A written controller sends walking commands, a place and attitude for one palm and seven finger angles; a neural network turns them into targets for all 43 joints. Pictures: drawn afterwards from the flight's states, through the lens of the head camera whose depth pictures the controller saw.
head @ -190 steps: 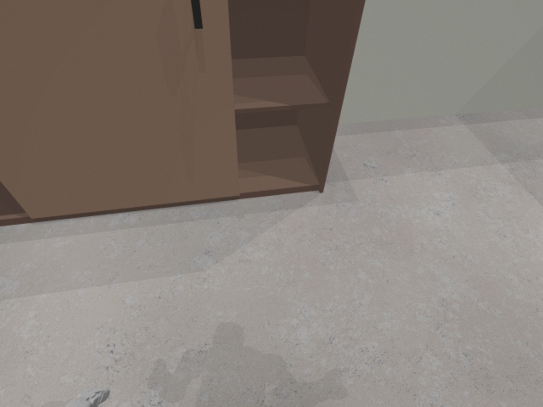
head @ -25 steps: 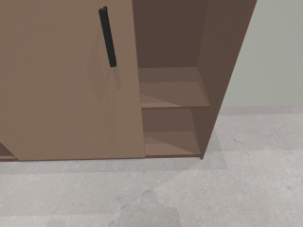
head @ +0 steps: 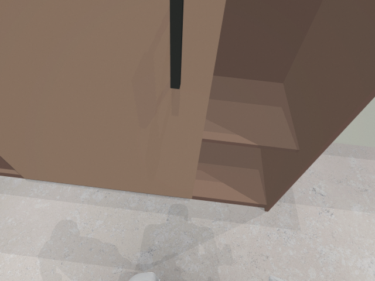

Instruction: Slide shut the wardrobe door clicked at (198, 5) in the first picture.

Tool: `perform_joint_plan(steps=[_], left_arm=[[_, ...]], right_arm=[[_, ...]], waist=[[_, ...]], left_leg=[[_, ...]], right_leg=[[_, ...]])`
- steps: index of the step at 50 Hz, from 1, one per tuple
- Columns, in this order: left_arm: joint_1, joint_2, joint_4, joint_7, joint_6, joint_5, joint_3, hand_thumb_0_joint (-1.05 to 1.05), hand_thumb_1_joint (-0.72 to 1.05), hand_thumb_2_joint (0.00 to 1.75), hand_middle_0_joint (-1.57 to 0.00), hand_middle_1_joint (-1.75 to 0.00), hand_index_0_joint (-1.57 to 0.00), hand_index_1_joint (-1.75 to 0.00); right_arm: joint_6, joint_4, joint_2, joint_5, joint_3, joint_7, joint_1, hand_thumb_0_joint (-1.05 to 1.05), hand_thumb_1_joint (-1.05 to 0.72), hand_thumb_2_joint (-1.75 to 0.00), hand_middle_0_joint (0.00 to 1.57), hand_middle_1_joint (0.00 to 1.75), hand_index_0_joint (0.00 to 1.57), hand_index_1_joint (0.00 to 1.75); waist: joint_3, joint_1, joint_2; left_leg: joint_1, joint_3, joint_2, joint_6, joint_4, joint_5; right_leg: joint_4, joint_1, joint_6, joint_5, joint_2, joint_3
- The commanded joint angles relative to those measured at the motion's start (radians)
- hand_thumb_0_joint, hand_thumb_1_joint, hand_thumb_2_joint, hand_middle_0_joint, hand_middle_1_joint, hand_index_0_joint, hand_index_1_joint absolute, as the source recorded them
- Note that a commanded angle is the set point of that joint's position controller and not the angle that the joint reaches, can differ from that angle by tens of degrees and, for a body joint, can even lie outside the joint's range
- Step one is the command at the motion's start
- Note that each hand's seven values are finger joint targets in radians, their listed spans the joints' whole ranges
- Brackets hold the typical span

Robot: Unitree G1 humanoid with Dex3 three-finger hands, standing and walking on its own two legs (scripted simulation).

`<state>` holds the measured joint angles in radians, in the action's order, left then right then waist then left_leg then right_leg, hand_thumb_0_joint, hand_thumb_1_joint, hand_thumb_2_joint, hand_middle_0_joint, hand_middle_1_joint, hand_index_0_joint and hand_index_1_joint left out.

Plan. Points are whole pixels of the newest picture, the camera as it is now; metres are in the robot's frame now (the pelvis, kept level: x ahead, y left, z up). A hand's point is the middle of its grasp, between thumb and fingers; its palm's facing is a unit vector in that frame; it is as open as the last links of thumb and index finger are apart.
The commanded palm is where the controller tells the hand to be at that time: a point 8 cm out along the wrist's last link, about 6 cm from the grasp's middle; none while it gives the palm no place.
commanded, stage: take the last steps up to it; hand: left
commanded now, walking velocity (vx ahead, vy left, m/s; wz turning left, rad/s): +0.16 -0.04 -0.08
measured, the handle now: (177, 43) +0.56 +0.10 +0.20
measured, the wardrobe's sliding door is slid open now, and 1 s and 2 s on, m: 0.41 0.41 0.41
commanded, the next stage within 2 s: come to a stop and stand still in 0.02 s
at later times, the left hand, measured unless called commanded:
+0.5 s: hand (128, 259) +0.18 +0.16 -0.15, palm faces +0.01 -0.98 -0.22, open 7.3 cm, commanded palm none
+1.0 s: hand out of the picture +0.04 +0.25 -0.17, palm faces +0.02 -0.97 -0.26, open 7.3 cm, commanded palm none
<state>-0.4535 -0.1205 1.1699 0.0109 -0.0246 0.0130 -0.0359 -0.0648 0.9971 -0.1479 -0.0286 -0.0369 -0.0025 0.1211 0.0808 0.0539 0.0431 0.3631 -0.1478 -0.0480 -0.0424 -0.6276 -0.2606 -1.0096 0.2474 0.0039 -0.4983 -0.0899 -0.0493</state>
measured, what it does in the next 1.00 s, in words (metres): steps on the spot: right foot, then left foot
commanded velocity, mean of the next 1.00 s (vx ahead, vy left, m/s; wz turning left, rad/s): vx -0.08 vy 0.00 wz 0.00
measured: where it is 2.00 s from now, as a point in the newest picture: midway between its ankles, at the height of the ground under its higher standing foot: outside the picture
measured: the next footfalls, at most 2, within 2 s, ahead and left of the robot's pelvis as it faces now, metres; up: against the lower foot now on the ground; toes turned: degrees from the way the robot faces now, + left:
right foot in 0.28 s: +0.18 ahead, -0.11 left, +0.00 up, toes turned -3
left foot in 0.64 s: +0.09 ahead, +0.13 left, +0.00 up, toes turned +2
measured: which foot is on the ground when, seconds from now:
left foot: down 0.00-0.30, up 0.32-0.62, down 0.64-1.00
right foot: up 0.00-0.26, down 0.28-1.00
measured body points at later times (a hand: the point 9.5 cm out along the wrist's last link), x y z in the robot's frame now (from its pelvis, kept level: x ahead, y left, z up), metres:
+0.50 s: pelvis +0.08 -0.01 +0.01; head +0.12 -0.02 +0.46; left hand +0.18 +0.21 -0.14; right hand +0.09 -0.23 -0.16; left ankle +0.03 +0.11 -0.68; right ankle +0.14 -0.11 -0.72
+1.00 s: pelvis +0.05 +0.05 +0.00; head +0.03 +0.04 +0.45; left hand +0.04 +0.30 -0.15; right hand +0.13 -0.19 -0.15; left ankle +0.05 +0.13 -0.72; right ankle +0.14 -0.11 -0.72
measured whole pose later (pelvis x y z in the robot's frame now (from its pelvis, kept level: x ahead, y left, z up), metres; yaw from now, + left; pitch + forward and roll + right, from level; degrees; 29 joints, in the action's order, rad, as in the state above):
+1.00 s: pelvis +0.05 +0.05 +0.00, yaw -2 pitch -3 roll +0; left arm -0.42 -0.20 0.97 0.03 0.04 0.03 -0.01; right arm 0.03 0.91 -0.19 -0.02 -0.04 0.00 0.24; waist 0.00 0.02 -0.02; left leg 0.23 -0.09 0.02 -0.05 -0.65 -0.38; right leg -0.60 0.37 -0.03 -0.19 -0.06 0.02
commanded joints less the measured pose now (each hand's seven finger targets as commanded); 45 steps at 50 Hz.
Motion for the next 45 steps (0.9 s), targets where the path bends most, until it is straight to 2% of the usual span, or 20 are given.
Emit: perform_joint_plan(steps=[1, 3, 5, 8, 11, 13, 15, 16, 17, 19, 24, 29, 30, 31, 32, 33, 34, 36, 38, 45], left_arm=[[0.042, -0.064, -0.079, -0.007, -0.022, 0.007, -0.024, 0.00, 0.90, 0.90, -0.20, -0.30, -0.20, -0.30], [0.005, -0.042, -0.078, -0.007, -0.002, 0.008, -0.022, 0.00, 0.90, 0.90, -0.20, -0.30, -0.20, -0.30], [0.021, -0.039, -0.095, -0.007, 0.011, 0.008, -0.025, 0.00, 0.90, 0.90, -0.20, -0.30, -0.20, -0.30], [0.076, -0.031, -0.123, -0.002, 0.019, 0.010, -0.013, 0.00, 0.90, 0.90, -0.20, -0.30, -0.20, -0.30], [0.070, -0.059, -0.126, 0.008, 0.021, 0.007, -0.009, 0.00, 0.90, 0.90, -0.20, -0.30, -0.20, -0.30], [0.059, -0.114, -0.125, 0.013, 0.016, 0.011, -0.016, 0.00, 0.90, 0.90, -0.20, -0.30, -0.20, -0.30], [0.113, -0.210, -0.149, 0.022, 0.004, 0.012, -0.019, 0.00, 0.90, 0.90, -0.20, -0.30, -0.20, -0.30], [0.127, -0.230, -0.157, 0.021, 0.007, 0.008, -0.020, 0.00, 0.90, 0.90, -0.20, -0.30, -0.20, -0.30], [0.140, -0.234, -0.157, 0.025, 0.005, 0.005, -0.025, 0.00, 0.90, 0.90, -0.20, -0.30, -0.20, -0.30], [0.160, -0.222, -0.163, 0.037, 0.009, 0.006, -0.030, 0.00, 0.90, 0.90, -0.20, -0.30, -0.20, -0.30], [0.236, -0.235, -0.201, 0.047, 0.030, 0.016, -0.052, 0.00, 0.90, 0.90, -0.20, -0.30, -0.20, -0.30], [0.279, -0.224, -0.212, 0.040, 0.047, 0.015, -0.055, 0.00, 0.90, 0.90, -0.20, -0.30, -0.20, -0.30], [0.303, -0.294, -0.283, 0.048, 0.029, -0.003, -0.001, 0.00, 0.90, 0.90, -0.20, -0.30, -0.20, -0.30], [0.242, -0.197, -0.308, 0.045, 0.047, -0.006, -0.012, 0.00, 0.90, 0.90, -0.20, -0.30, -0.20, -0.30], [0.247, -0.167, -0.302, 0.040, 0.053, 0.003, -0.010, 0.00, 0.90, 0.90, -0.20, -0.30, -0.20, -0.30], [0.210, -0.166, -0.307, 0.031, 0.046, 0.003, -0.004, 0.00, 0.90, 0.90, -0.20, -0.30, -0.20, -0.30], [0.183, -0.172, -0.302, 0.027, 0.054, 0.012, -0.004, 0.00, 0.90, 0.90, -0.20, -0.30, -0.20, -0.30], [0.145, -0.170, -0.294, 0.022, 0.067, 0.019, -0.003, 0.00, 0.90, 0.90, -0.20, -0.30, -0.20, -0.30], [0.097, -0.152, -0.286, 0.020, 0.060, 0.019, 0.001, 0.00, 0.90, 0.90, -0.20, -0.30, -0.20, -0.30], [0.076, -0.172, -0.286, 0.018, 0.037, 0.018, 0.002, 0.00, 0.90, 0.90, -0.20, -0.30, -0.20, -0.30]], right_arm=[[-0.007, 0.021, -0.122, 0.010, -0.020, 0.031, 0.193, 0.00, -0.90, -0.90, 0.20, 0.30, 0.20, 0.30], [-0.012, 0.025, -0.103, 0.011, -0.012, 0.033, 0.169, 0.00, -0.90, -0.90, 0.20, 0.30, 0.20, 0.30], [-0.011, 0.017, -0.095, 0.008, -0.019, 0.031, 0.155, 0.00, -0.90, -0.90, 0.20, 0.30, 0.20, 0.30], [0.002, 0.012, -0.103, 0.003, -0.013, 0.031, 0.138, 0.00, -0.90, -0.90, 0.20, 0.30, 0.20, 0.30], [0.017, 0.014, -0.120, 0.004, -0.008, 0.037, 0.107, 0.00, -0.90, -0.90, 0.20, 0.30, 0.20, 0.30], [0.031, 0.028, -0.112, 0.011, -0.009, 0.036, 0.110, 0.00, -0.90, -0.90, 0.20, 0.30, 0.20, 0.30], [0.048, 0.036, -0.065, 0.025, -0.007, 0.028, 0.187, 0.00, -0.90, -0.90, 0.20, 0.30, 0.20, 0.30], [0.060, 0.049, -0.056, 0.027, -0.012, 0.028, 0.218, 0.00, -0.90, -0.90, 0.20, 0.30, 0.20, 0.30], [0.076, 0.053, -0.054, 0.027, -0.014, 0.032, 0.217, 0.00, -0.90, -0.90, 0.20, 0.30, 0.20, 0.30], [0.086, 0.043, -0.074, 0.027, -0.022, 0.037, 0.183, 0.00, -0.90, -0.90, 0.20, 0.30, 0.20, 0.30], [0.102, 0.031, -0.060, 0.029, -0.025, 0.036, 0.171, 0.00, -0.90, -0.90, 0.20, 0.30, 0.20, 0.30], [0.095, 0.046, -0.040, 0.024, -0.023, 0.030, 0.265, 0.00, -0.90, -0.90, 0.20, 0.30, 0.20, 0.30], [0.086, -0.056, -0.156, -0.001, -0.020, 0.024, 0.264, 0.00, -0.90, -0.90, 0.20, 0.30, 0.20, 0.30], [0.059, -0.094, -0.163, -0.006, -0.054, 0.027, 0.171, 0.00, -0.90, -0.90, 0.20, 0.30, 0.20, 0.30], [0.059, -0.123, -0.189, -0.011, -0.062, 0.033, 0.114, 0.00, -0.90, -0.90, 0.20, 0.30, 0.20, 0.30], [0.069, -0.154, -0.203, -0.010, -0.057, 0.033, 0.075, 0.00, -0.90, -0.90, 0.20, 0.30, 0.20, 0.30], [0.072, -0.161, -0.200, -0.005, -0.056, 0.028, 0.052, 0.00, -0.90, -0.90, 0.20, 0.30, 0.20, 0.30], [0.082, -0.179, -0.198, -0.002, -0.049, 0.020, 0.035, 0.00, -0.90, -0.90, 0.20, 0.30, 0.20, 0.30], [0.082, -0.181, -0.196, 0.002, -0.046, 0.018, 0.040, 0.00, -0.90, -0.90, 0.20, 0.30, 0.20, 0.30], [0.078, -0.168, -0.186, 0.009, -0.036, 0.013, 0.114, 0.00, -0.90, -0.90, 0.20, 0.30, 0.20, 0.30]], waist=[[-0.065, -0.076, -0.141], [-0.057, -0.042, -0.161], [-0.034, -0.027, -0.152], [-0.003, -0.032, -0.130], [-0.024, -0.010, -0.120], [-0.044, 0.001, -0.071], [-0.065, -0.049, 0.090], [-0.089, -0.063, 0.091], [-0.142, -0.057, 0.154], [-0.172, -0.030, 0.180], [-0.185, -0.033, 0.066], [-0.182, -0.072, 0.105], [-0.133, -0.129, -0.107], [-0.211, -0.059, -0.185], [-0.168, -0.060, -0.260], [-0.142, -0.031, -0.169], [-0.113, -0.031, -0.189], [0.012, -0.027, -0.204], [0.065, -0.019, -0.160], [0.062, -0.055, -0.087]], left_leg=[[-0.240, 0.249, -0.289, -0.134, 0.354, 0.417], [-0.177, 0.159, -0.254, -0.126, 0.366, 0.466], [-0.117, 0.138, -0.245, -0.140, 0.396, 0.390], [-0.085, 0.114, -0.232, -0.137, 0.378, 0.432], [-0.077, 0.105, -0.214, -0.096, 0.288, 0.465], [-0.091, 0.075, -0.144, -0.022, 0.192, 0.320], [-0.037, 0.061, -0.024, 0.045, 0.088, -0.038], [-0.083, 0.052, 0.001, 0.054, 0.034, -0.132], [-0.090, 0.051, 0.005, 0.064, -0.056, -0.228], [-0.028, 0.103, 0.011, 0.067, -0.216, -0.315], [0.010, 0.144, 0.019, 0.082, -0.282, -0.292], [-0.150, 0.094, 0.033, 0.074, 0.048, -0.080], [-0.112, 0.187, 0.009, 0.037, 0.272, 0.101], [-0.068, 0.237, -0.088, 0.014, 0.246, -0.097], [0.001, 0.271, -0.127, -0.010, 0.280, -0.126], [0.053, 0.247, -0.120, -0.017, 0.272, -0.195], [0.100, 0.253, -0.093, -0.013, 0.263, -0.255], [0.217, 0.260, -0.107, -0.026, 0.316, -0.362], [0.248, 0.255, -0.109, -0.028, 0.323, -0.357], [0.108, 0.244, -0.067, -0.023, 0.286, -0.344]], right_leg=[[-0.196, 0.289, 0.007, 0.114, -0.048, 0.039], [-0.108, 0.228, -0.004, 0.139, -0.039, 0.022], [0.011, 0.192, -0.005, 0.159, -0.040, 0.016], [0.199, 0.126, -0.014, 0.215, -0.018, -0.002], [0.374, -0.002, -0.016, 0.309, 0.008, -0.012], [0.538, -0.075, -0.018, 0.522, -0.007, 0.006], [0.552, -0.094, 0.080, 0.953, -0.187, 0.209], [0.572, -0.076, 0.133, 1.044, -0.249, 0.204], [0.593, -0.106, 0.173, 1.101, -0.254, 0.227], [0.589, -0.159, 0.218, 1.203, -0.265, 0.229], [0.596, -0.153, 0.230, 1.052, -0.257, 0.187], [0.608, -0.037, 0.142, 0.592, -0.174, 0.151], [0.410, -0.136, 0.096, 0.576, -0.086, 0.154], [0.398, -0.027, 0.030, 0.152, -0.010, 0.021], [0.366, 0.007, 0.015, 0.157, 0.036, -0.002], [0.392, -0.052, 0.014, 0.173, 0.044, -0.007], [0.389, -0.041, 0.010, 0.164, 0.044, -0.014], [0.330, -0.019, 0.008, 0.168, 0.064, -0.032], [0.321, 0.003, 0.000, 0.194, 0.069, -0.030], [0.467, 0.086, 0.011, 0.180, 0.052, 0.058]])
